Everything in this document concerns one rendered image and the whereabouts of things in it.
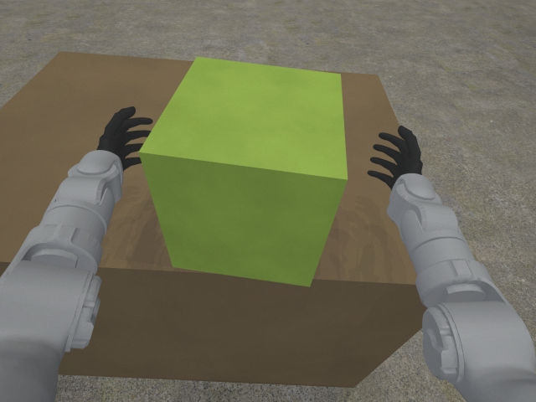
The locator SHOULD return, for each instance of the left robot hand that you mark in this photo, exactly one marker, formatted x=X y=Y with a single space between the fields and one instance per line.
x=116 y=136

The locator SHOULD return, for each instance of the left robot upper arm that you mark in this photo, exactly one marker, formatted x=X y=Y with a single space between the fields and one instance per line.
x=45 y=311

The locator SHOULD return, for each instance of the right robot forearm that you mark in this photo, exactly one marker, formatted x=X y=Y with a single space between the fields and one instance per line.
x=444 y=264

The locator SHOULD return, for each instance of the right robot hand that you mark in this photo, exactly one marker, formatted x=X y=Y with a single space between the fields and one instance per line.
x=408 y=161

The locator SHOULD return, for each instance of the carton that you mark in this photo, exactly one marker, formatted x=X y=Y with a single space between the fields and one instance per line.
x=246 y=167

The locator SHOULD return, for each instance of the left robot forearm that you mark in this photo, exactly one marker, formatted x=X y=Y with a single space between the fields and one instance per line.
x=76 y=220

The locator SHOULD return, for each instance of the pedestal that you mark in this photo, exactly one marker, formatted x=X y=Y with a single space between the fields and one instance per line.
x=156 y=321

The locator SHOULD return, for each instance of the right robot upper arm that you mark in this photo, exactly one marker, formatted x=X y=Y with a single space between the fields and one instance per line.
x=481 y=348

